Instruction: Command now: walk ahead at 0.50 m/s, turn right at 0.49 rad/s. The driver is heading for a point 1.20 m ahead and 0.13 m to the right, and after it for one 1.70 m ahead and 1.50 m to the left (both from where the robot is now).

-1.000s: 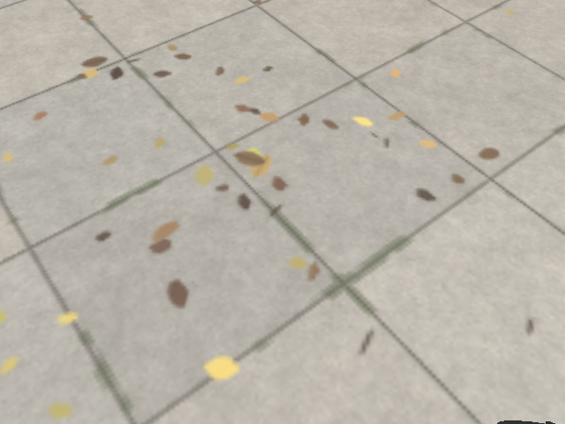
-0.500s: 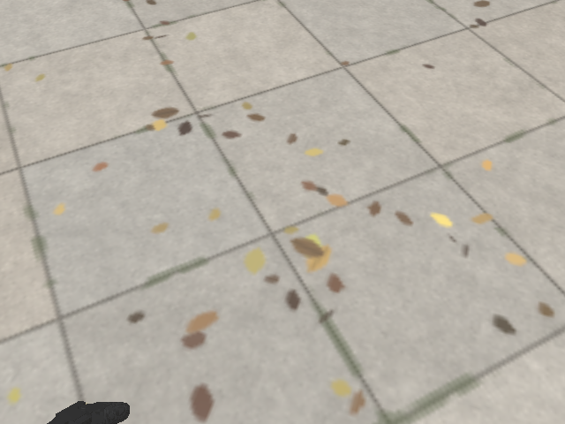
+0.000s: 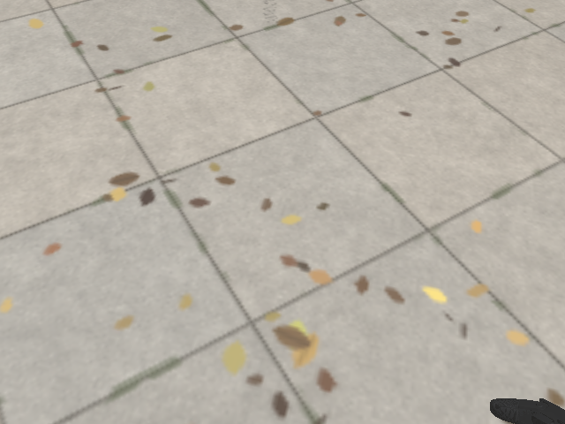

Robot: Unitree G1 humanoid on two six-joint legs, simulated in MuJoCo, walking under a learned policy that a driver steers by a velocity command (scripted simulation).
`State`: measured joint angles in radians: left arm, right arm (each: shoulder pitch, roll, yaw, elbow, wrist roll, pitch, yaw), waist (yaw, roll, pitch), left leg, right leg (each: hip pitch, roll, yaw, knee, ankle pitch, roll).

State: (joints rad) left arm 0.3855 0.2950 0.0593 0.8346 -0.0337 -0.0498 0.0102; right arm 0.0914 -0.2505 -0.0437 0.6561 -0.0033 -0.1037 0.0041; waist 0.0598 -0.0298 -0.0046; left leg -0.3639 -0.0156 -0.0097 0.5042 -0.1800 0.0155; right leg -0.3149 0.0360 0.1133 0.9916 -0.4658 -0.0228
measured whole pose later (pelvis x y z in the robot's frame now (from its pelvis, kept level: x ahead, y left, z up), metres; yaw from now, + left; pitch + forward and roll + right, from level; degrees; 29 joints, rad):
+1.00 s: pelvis +0.55 -0.12 -0.02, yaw -8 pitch +3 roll -1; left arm 0.31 0.30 0.06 0.82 0.01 -0.04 0.02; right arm 0.12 -0.29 -0.05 0.69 0.02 -0.07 0.05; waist 0.03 0.01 0.03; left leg -0.53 -0.04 0.04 0.62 -0.14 0.10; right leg -0.08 0.00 -0.08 0.82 -0.49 0.00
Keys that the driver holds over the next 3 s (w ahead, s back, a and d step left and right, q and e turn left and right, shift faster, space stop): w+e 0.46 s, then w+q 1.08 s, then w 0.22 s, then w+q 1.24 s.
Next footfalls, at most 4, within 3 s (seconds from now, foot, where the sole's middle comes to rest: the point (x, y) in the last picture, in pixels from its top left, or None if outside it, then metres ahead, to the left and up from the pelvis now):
0.40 right None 0.34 -0.19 -0.77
0.96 left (330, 344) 0.70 -0.06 -0.77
1.42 right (406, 263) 0.97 -0.28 -0.77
1.92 left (296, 204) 1.17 0.04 -0.77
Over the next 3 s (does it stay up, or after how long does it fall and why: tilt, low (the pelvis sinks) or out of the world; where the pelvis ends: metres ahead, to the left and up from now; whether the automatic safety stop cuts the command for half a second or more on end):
stays up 1.51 0.22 -0.01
